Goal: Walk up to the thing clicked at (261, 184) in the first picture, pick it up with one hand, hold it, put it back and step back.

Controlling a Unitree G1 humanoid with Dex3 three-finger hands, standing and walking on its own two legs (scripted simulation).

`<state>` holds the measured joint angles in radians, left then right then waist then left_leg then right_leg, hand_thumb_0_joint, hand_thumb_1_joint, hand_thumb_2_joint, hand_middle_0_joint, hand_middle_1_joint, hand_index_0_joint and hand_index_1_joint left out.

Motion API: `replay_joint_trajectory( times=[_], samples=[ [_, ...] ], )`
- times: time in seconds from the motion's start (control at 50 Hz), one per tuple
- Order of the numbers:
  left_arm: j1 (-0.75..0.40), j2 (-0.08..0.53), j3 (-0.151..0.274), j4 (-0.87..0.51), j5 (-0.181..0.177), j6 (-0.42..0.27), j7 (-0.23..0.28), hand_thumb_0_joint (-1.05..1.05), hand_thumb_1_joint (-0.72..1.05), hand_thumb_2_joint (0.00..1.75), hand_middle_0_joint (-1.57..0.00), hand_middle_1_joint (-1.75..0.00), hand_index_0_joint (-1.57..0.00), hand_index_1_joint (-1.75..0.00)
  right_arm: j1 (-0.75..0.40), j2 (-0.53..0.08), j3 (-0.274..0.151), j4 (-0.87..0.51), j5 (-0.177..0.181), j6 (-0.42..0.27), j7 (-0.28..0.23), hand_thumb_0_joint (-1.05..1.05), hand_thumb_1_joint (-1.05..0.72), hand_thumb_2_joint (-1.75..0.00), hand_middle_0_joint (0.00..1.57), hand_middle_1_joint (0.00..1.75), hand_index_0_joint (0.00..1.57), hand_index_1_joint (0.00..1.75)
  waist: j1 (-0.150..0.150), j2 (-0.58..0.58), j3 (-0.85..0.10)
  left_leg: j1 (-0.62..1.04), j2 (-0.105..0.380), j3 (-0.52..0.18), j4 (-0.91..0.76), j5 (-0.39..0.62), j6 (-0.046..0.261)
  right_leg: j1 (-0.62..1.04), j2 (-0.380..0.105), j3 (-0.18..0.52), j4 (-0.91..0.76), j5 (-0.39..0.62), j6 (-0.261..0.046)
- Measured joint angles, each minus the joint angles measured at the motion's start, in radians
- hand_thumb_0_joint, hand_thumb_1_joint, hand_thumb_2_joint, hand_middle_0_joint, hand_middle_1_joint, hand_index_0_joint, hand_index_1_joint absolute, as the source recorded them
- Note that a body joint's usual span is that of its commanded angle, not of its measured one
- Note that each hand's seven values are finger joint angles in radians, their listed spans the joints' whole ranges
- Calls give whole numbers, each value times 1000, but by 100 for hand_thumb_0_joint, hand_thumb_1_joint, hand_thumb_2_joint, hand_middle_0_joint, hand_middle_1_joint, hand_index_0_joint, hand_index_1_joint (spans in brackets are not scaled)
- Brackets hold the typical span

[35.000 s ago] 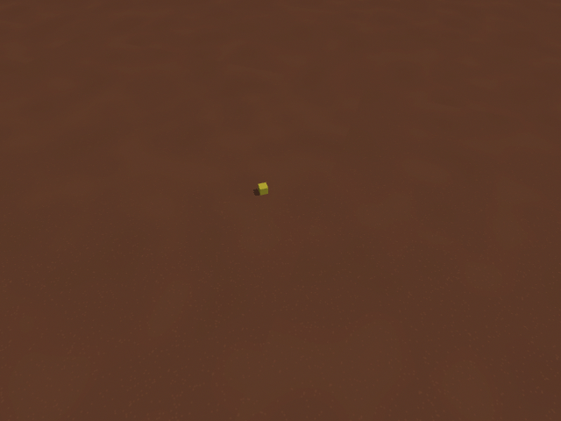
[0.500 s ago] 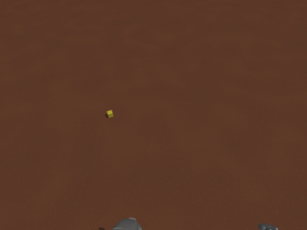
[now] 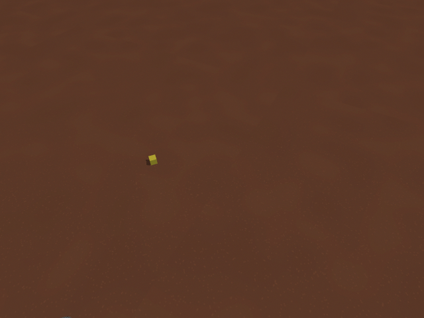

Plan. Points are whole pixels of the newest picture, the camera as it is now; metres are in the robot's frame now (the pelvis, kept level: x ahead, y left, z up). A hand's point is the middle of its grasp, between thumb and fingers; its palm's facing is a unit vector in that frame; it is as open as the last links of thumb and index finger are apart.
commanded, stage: step back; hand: left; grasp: from above
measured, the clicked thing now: (153, 159) +1.10 +0.36 -0.74
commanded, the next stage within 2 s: stand in 0.36 s
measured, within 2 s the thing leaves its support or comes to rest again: neither
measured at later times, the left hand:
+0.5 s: hand out of the picture +0.13 +0.28 -0.14, palm faces +0.01 -0.94 -0.33, open 7.4 cm
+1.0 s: hand out of the picture +0.08 +0.27 -0.14, palm faces -0.03 -0.94 -0.34, open 7.4 cm
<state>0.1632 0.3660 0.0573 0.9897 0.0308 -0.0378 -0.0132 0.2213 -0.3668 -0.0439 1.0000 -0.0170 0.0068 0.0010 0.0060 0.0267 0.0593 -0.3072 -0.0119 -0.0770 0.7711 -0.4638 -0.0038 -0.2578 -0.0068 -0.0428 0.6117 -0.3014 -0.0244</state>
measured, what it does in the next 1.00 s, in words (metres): stands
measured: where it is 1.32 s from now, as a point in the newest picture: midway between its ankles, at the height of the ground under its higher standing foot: outside the picture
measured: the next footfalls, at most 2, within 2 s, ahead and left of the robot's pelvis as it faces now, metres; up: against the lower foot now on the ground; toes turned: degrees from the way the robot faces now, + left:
none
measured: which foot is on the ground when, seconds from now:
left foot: down 0.00-1.00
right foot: down 0.00-1.00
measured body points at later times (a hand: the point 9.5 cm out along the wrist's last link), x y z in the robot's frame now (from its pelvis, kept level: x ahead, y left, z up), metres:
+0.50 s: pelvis +0.04 +0.02 +0.02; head +0.05 +0.03 +0.47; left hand +0.13 +0.33 -0.11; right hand +0.15 -0.27 -0.11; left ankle +0.04 +0.14 -0.73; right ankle +0.02 -0.11 -0.73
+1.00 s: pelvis +0.02 +0.02 +0.02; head +0.03 +0.01 +0.47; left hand +0.09 +0.32 -0.11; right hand +0.09 -0.28 -0.12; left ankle +0.04 +0.14 -0.73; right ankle +0.02 -0.11 -0.73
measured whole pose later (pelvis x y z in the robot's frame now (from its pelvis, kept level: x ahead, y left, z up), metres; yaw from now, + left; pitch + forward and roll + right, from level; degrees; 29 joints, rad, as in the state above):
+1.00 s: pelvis +0.02 +0.02 +0.02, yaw +0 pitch -2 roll +0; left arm 0.12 0.35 0.00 1.16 0.01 -0.02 -0.01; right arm 0.10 -0.34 -0.01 1.16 -0.01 -0.01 0.02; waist 0.00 0.00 0.06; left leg -0.12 0.01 0.01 0.30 -0.14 -0.01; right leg -0.10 -0.03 -0.03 0.32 -0.18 0.02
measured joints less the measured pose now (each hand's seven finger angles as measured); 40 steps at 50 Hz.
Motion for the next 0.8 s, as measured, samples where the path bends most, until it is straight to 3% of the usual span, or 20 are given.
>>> replay_joint_trajectory(
  times=[0.1,0.16,0.24,0.54,0.8],
  samples=[
    [-22,-26,-15,5,-1,-2,-1,1,90,90,-21,-30,-21,-30,-11,-15,-1,23,-1,-13,4,1,-90,-90,21,30,20,30,9,3,-3,-1,10,35,-50,28,6,24,-23,-8,-16,-15,15],
    [-38,-19,-20,13,-10,10,-1,1,90,90,-21,-30,-21,-30,-23,-11,-5,40,-9,-24,3,1,-90,-90,20,30,20,30,4,-16,9,51,9,62,-191,201,-1,25,-45,-6,17,-44,32],
    [-53,-11,-24,40,-29,25,4,1,90,90,-21,-30,-21,-30,-52,11,7,62,-8,-28,4,1,-90,-90,20,30,20,30,10,-34,11,70,12,77,-208,182,1,51,-42,7,-30,-30,42],
    [-101,-13,-49,123,-30,22,6,1,91,90,-21,-30,-20,-30,-184,37,36,92,14,-33,3,1,-90,-90,21,30,20,30,6,-35,16,172,16,86,-375,254,4,163,-35,11,-229,66,52],
    [-75,-20,-55,160,-22,18,-1,1,91,90,-21,-30,-20,-30,-169,28,38,135,10,-26,12,1,-90,-90,21,30,20,30,1,-29,-1,193,20,87,-460,314,-2,175,-30,12,-297,118,47]
  ],
)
